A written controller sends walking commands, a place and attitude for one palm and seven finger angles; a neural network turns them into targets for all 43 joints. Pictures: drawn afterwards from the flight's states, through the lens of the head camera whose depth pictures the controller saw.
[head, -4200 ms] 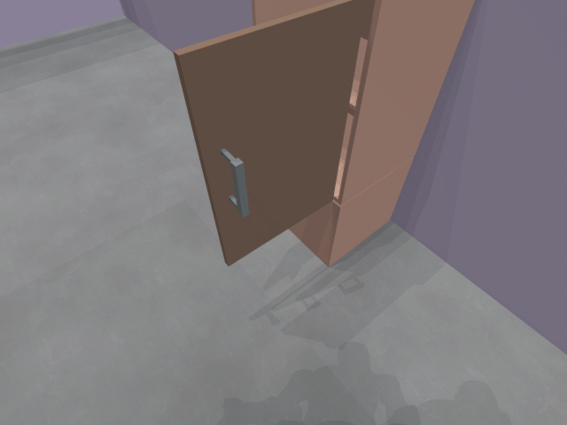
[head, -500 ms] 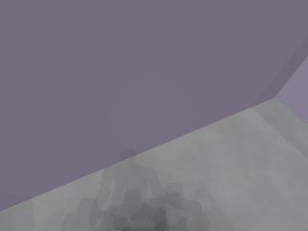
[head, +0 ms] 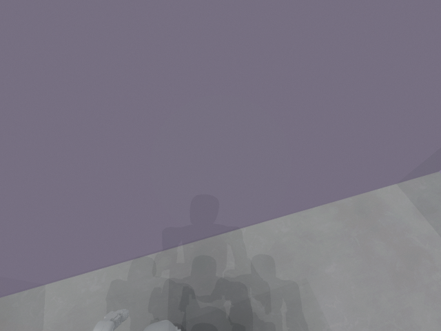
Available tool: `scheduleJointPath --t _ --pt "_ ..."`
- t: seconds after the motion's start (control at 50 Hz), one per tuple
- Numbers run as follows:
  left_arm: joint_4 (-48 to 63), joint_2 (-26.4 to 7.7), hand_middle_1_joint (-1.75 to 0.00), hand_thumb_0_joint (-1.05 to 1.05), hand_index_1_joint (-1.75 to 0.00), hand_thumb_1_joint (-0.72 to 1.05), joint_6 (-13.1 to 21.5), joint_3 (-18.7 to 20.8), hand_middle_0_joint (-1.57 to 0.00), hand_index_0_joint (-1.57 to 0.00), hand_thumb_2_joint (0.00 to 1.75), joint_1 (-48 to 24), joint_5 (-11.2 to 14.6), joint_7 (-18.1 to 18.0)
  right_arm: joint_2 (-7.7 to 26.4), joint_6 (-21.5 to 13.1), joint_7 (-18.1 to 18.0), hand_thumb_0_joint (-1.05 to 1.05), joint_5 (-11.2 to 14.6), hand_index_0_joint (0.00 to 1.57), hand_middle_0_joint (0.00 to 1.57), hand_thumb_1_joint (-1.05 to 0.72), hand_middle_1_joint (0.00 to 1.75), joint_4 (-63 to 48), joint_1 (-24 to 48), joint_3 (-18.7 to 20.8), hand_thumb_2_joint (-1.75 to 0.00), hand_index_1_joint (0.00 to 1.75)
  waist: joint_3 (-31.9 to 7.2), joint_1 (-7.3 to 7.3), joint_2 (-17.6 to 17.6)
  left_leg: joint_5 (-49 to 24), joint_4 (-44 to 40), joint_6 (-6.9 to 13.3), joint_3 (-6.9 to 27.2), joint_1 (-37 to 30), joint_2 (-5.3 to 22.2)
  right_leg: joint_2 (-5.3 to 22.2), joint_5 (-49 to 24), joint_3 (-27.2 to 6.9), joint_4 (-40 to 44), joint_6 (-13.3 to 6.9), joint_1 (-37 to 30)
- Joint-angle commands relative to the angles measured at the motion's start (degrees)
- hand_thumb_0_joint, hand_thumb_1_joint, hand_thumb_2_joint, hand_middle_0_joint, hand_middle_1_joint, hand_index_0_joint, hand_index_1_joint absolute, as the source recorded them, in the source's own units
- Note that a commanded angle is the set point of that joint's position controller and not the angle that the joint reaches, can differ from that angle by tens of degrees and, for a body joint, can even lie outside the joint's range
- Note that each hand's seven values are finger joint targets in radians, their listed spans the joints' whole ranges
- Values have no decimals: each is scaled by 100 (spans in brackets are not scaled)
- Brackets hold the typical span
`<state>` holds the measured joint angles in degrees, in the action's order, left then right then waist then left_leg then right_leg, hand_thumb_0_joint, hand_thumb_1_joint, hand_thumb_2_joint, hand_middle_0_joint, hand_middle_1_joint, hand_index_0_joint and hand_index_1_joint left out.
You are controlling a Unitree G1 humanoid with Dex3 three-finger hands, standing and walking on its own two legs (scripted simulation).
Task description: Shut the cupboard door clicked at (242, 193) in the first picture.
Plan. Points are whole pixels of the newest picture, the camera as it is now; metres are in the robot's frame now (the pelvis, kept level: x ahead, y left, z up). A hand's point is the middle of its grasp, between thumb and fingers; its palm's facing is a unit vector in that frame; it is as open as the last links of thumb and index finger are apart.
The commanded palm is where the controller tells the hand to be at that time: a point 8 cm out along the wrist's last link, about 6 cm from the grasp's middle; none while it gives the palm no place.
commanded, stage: turn to face it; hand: left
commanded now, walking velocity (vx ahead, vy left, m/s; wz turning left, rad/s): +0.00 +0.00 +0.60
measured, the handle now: out of the picture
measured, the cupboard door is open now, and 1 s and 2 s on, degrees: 89 89 89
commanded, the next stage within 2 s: none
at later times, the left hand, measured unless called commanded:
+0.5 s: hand out of the picture +0.09 +0.18 -0.15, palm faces +0.29 -0.91 -0.31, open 7.4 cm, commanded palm none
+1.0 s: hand out of the picture +0.04 +0.18 -0.16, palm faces +0.58 -0.77 -0.27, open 7.4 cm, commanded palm none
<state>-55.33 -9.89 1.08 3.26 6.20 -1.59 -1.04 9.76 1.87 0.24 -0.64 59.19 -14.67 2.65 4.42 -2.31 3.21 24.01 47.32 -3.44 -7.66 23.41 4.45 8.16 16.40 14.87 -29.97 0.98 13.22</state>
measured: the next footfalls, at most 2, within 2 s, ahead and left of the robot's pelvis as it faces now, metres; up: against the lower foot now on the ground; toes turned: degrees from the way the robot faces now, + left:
left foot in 0.06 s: +0.07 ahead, +0.12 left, +0.00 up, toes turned +11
right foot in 0.38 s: +0.13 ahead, -0.16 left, +0.00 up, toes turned +8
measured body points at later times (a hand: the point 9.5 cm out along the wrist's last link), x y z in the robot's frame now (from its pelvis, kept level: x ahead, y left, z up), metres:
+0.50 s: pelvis +0.06 -0.05 +0.00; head +0.12 -0.06 +0.44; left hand +0.08 +0.23 -0.13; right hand +0.22 -0.29 -0.16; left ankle -0.01 +0.07 -0.66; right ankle +0.09 -0.16 -0.74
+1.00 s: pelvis +0.08 -0.06 +0.00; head +0.12 -0.02 +0.44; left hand +0.01 +0.22 -0.14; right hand +0.30 -0.22 -0.14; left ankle +0.02 +0.05 -0.74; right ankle +0.17 -0.19 -0.69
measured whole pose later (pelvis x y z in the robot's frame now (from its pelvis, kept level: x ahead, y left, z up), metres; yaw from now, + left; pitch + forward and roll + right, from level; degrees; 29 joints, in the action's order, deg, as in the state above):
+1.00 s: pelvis +0.08 -0.06 +0.00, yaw +36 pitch +0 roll -1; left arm -50.8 -15.3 -3.4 4.0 6.9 -0.9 -0.5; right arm 12.4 2.6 0.1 -1.3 52.0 -8.7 2.7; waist 6.8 0.0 0.1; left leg 14.3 30.8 -0.4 3.2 17.0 0.7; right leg 4.3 25.6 1.3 -50.5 4.9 24.3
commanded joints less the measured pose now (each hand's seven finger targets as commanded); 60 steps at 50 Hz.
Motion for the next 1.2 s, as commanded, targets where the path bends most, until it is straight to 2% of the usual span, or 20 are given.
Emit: scheduleJointPath --t 0.0,0.04,0.08,0.18,0.3,0.32,0.36,0.4,0.48,0.58,0.66,0.68,0.72,0.74,0.82,0.96,1.02,1.06,1.1,1.18 --pt "228 -954 -30 0 -30 90 -48 257 -20 -20 90 340 89 -21 521 -122 73 0 -75 20 20 -90 30 -310 -633 133 -90 30 -844 -44 -209 -1727 -1991 93 43 -1226 -6 1037 -1607 -263 -483 -184 -47" --pt "630 -531 -30 0 -30 90 -150 123 -20 -20 90 70 145 -7 1553 -167 -56 0 -117 20 20 -90 30 -381 -1117 378 -90 30 -1040 -377 -2602 -4983 -2658 1438 3044 -2101 2093 -202 2424 -563 -2898 464 1901" --pt "820 -638 -30 0 -30 90 -209 130 -20 -20 90 -321 76 -7 1525 -157 -129 0 -123 20 20 -90 30 -522 -858 381 -90 30 -822 -248 -1103 -3761 -2644 1659 2830 -1703 2022 -116 1745 -1272 -3727 329 2131" --pt "613 -632 -30 0 -30 90 -234 128 -20 -20 90 -148 110 38 1346 -193 -212 0 -98 20 20 -90 30 -695 -186 307 -90 30 -867 9 -1353 -5191 -2194 1194 1764 -1977 1149 -309 1062 -1337 -2943 454 1894" --pt "579 -761 -30 0 -30 90 -234 139 -20 -20 90 443 128 37 1527 -25 -113 0 -93 20 20 -90 30 -972 553 414 -90 30 -757 300 -1340 -3146 -2171 1000 1951 -688 830 -713 285 -1044 -739 336 75" --pt "517 -884 -30 0 -30 90 -198 186 -20 -20 90 792 120 22 1466 8 -98 0 -58 20 20 -90 30 -1083 756 413 -90 30 -744 496 -999 -2313 -1847 786 1881 -178 574 -628 -304 -1063 138 323 -598" --pt "578 -1838 -30 0 -30 90 -104 352 -20 -20 90 995 -26 -62 796 26 -16 0 13 20 20 -90 30 -1344 777 329 -90 30 -612 619 2031 1258 757 52 641 1088 -742 1936 -1068 -3583 1713 -619 -921" --pt "794 -1592 -30 0 -30 90 -101 253 -20 -20 90 520 -1 -76 926 113 67 0 -21 20 20 -90 30 -1278 525 366 -90 30 -510 319 1068 863 2241 165 995 740 -342 1830 -611 -2819 1566 -962 127" --pt "853 -1099 -30 0 -30 90 -76 128 -20 -20 90 326 26 -86 779 178 132 0 -29 20 20 -90 30 -1096 782 296 -90 30 -312 165 1104 221 1854 -82 618 850 -139 1029 -2496 -1394 1088 -631 -313" --pt "582 -1411 -30 0 -30 90 -22 232 -20 -20 90 1085 0 -86 592 57 157 0 8 20 20 -90 30 -1229 1212 139 -90 30 -891 550 751 290 -417 -67 97 356 -337 1215 -4382 -1153 311 -705 -1668" --pt "618 -1500 -30 0 -30 90 -60 289 -20 -20 90 826 63 -35 811 28 125 0 -9 20 20 -90 30 -1163 718 169 -90 30 -934 225 783 -846 -1674 102 -25 -790 -411 1159 -3750 -699 -269 -366 -973" --pt "652 -1433 -30 0 -30 90 -77 279 -20 -20 90 682 91 -12 1024 3 123 0 -24 20 20 -90 30 -1083 386 245 -90 30 -1067 16 367 -1693 -2196 226 216 -1620 -214 1072 -3200 -516 -913 -117 -363" --pt "1093 -860 -30 0 -30 90 -165 111 -20 -20 90 249 129 0 2071 -15 20 0 -61 20 20 -90 30 -948 -386 502 -90 30 -1234 -431 -2119 -5370 -2524 1709 3159 -2805 2154 -126 2286 -683 -3230 505 2113" --pt "1142 -1068 -30 0 -30 90 -243 129 -20 -20 90 36 86 -36 2051 17 -13 0 -74 20 20 -90 30 -858 -414 477 -90 30 -1105 -386 -1411 -4573 -2447 1900 2798 -2445 2177 -36 2142 -1307 -3666 397 2119" --pt "810 -966 -30 0 -30 90 -322 174 -20 -20 90 186 69 27 1548 -63 -129 0 -71 20 20 -90 30 -1079 522 335 -90 30 -640 83 -1345 -3654 -2541 1275 2010 -1599 1091 -147 933 -1451 -3491 443 1889" --pt "860 -868 -30 0 -30 90 -300 145 -20 -20 90 193 108 48 1616 2 -76 0 -104 20 20 -90 30 -1094 596 412 -90 30 -647 130 -1431 -2596 -2531 1153 2282 -953 751 -614 855 -1206 -1484 358 678" --pt "730 -1033 -30 0 -30 90 -215 202 -20 -20 90 808 113 13 1517 51 -55 0 -44 20 20 -90 30 -1229 899 429 -90 30 -675 479 -1004 -1841 -1984 816 2276 -14 382 -654 -167 -1169 212 296 -746" --pt "765 -1902 -30 0 -30 90 -123 367 -20 -20 90 1011 -27 -73 859 52 3 0 18 20 20 -90 30 -1461 904 346 -90 30 -594 643 1795 1057 557 80 825 1205 -865 1871 -218 -3662 1748 -637 -1070" --pt "985 -1617 -30 0 -30 90 -152 253 -20 -20 90 389 3 -82 1004 132 90 0 -36 20 20 -90 30 -1383 664 382 -90 30 -402 291 1001 730 2104 200 1097 752 -416 1715 213 -2858 1682 -953 201" --pt "1063 -1207 -30 0 -30 90 -133 154 -20 -20 90 94 14 -77 825 186 165 0 -27 20 20 -90 30 -1149 665 316 -90 30 -296 128 1153 215 1579 -42 616 634 -212 991 -1484 -1417 1200 -627 -133"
